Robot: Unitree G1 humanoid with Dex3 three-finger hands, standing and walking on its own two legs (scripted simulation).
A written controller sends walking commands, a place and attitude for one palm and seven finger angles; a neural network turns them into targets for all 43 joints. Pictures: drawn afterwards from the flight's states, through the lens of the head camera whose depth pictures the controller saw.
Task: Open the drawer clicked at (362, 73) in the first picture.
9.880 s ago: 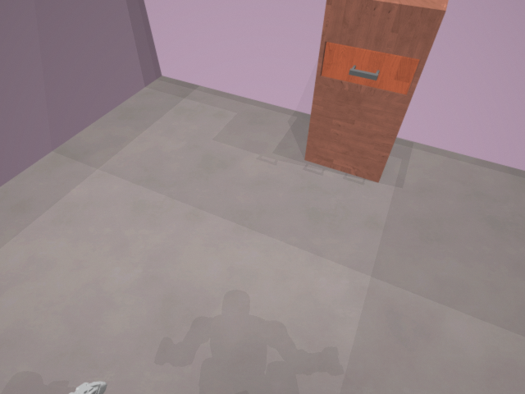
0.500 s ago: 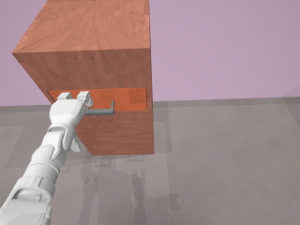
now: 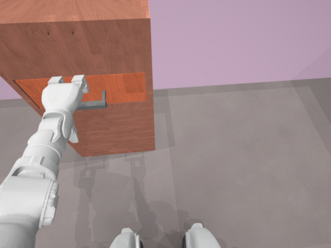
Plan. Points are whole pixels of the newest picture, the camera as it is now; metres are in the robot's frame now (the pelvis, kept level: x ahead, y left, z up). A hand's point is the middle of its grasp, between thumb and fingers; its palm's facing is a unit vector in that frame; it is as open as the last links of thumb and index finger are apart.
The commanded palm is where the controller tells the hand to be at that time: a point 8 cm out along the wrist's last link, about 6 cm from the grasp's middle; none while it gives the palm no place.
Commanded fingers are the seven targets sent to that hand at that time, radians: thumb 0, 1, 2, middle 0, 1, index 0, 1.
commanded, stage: move the hooked fingers above the handle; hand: left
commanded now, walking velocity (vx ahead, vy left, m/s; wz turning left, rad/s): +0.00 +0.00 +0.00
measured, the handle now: (88, 100) +0.57 +0.23 -0.11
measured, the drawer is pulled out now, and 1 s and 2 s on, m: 0.00 0.00 0.00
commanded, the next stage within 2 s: none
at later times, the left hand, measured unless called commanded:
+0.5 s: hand (83, 101) +0.53 +0.22 -0.06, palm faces -0.05 -0.02 -1.00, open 13.7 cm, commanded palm +0.52 +0.21 +0.00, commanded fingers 0.00 -0.50 0.30 -0.30 -1.20 -0.30 -1.20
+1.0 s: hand (85, 100) +0.53 +0.22 -0.05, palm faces -0.04 -0.02 -1.00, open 13.7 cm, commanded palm +0.53 +0.22 -0.01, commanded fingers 0.00 -0.50 0.30 -0.30 -1.20 -0.30 -1.20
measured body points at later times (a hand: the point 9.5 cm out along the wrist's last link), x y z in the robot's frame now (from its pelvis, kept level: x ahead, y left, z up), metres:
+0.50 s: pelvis -0.01 +0.01 -0.05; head +0.16 +0.02 +0.37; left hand +0.53 +0.22 +0.00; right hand -0.05 -0.26 -0.16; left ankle +0.01 +0.12 -0.68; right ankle +0.01 -0.14 -0.68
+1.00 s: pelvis -0.02 +0.00 -0.05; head +0.16 +0.01 +0.36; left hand +0.53 +0.22 +0.00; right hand -0.04 -0.28 -0.17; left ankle +0.01 +0.12 -0.68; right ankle +0.01 -0.14 -0.68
